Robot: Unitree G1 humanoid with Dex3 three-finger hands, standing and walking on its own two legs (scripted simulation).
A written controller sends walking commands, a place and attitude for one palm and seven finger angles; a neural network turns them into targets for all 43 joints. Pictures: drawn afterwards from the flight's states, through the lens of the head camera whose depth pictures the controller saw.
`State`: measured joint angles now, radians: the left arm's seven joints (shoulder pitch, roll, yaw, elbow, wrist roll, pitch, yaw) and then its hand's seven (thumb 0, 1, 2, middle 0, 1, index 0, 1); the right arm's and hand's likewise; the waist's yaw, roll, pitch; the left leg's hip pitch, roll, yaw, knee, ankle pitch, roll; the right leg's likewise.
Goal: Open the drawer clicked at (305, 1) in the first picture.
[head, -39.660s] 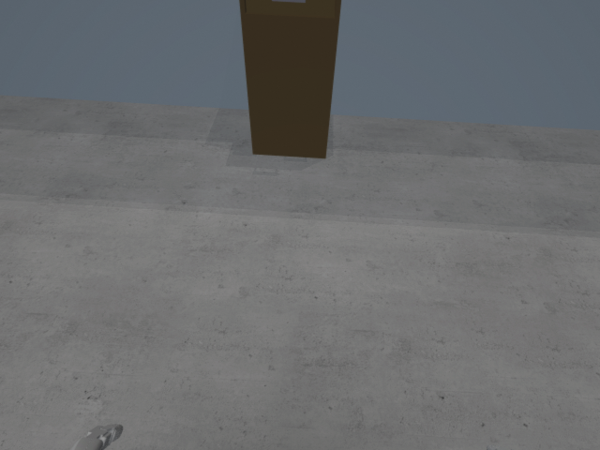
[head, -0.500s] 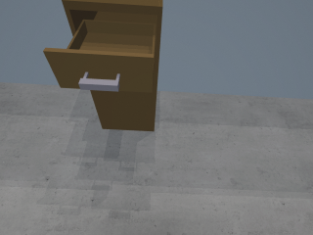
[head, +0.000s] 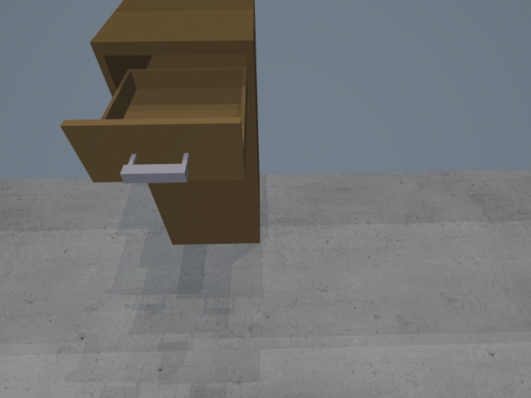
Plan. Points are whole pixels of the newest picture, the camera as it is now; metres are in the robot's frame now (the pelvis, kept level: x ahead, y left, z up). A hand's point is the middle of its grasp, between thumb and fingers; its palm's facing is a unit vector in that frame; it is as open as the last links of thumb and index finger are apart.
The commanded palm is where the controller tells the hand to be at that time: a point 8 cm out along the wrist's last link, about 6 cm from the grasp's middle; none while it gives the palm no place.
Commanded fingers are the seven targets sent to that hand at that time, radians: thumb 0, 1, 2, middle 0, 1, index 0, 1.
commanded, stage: let the arm hang, fingers relaxed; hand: left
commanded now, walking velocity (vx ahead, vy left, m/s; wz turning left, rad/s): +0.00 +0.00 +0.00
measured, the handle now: (157, 165) +0.54 +0.26 +0.02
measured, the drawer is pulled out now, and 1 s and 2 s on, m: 0.29 0.29 0.29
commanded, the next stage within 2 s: look to check the result in 0.12 s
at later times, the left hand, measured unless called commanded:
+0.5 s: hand out of the picture +0.04 +0.19 -0.17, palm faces +0.02 -0.96 -0.27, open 7.4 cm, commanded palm none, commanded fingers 0.00 0.90 0.90 -0.20 -0.30 -0.20 -0.30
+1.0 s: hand out of the picture +0.08 +0.20 -0.16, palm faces +0.01 -0.96 -0.28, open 7.4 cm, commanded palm none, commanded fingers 0.00 0.90 0.90 -0.20 -0.30 -0.20 -0.30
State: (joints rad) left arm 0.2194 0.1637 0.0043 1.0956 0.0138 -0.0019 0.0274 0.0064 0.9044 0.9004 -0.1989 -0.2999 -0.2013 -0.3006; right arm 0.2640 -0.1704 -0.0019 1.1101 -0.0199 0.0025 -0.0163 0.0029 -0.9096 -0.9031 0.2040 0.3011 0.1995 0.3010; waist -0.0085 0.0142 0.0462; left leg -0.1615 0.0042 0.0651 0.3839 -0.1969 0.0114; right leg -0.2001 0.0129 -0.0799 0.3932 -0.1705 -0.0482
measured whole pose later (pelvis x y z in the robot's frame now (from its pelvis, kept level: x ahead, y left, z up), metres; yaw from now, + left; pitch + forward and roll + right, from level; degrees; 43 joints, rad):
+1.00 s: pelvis +0.03 -0.02 +0.00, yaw +0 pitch -2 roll +0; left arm 0.17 0.23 0.02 1.12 0.01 -0.02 0.02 0.01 0.90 0.90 -0.20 -0.30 -0.20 -0.30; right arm 0.19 -0.24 -0.01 1.12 -0.02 0.01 -0.02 0.00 -0.90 -0.90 0.20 0.30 0.20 0.30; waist -0.01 0.02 0.06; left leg -0.09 0.03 0.05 0.32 -0.21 -0.02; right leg -0.11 0.05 -0.09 0.31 -0.18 -0.07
